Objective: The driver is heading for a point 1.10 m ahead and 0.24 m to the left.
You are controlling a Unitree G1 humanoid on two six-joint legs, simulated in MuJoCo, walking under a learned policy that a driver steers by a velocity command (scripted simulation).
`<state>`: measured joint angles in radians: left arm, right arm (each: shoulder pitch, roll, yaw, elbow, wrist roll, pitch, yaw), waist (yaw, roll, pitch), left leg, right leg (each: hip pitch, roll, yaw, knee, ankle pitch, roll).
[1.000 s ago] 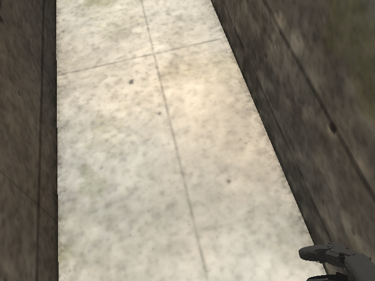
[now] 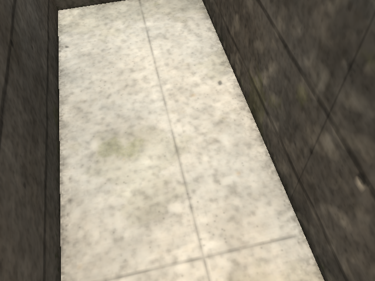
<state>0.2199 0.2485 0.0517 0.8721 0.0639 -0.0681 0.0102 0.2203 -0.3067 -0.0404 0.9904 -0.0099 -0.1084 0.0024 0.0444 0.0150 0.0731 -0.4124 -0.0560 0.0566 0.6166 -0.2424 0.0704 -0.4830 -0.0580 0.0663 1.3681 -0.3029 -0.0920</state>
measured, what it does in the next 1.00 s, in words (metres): walks ahead: right foot, then left foot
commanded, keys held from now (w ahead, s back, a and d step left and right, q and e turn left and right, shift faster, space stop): w+shift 0.04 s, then shift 0.40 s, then w+shift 0.56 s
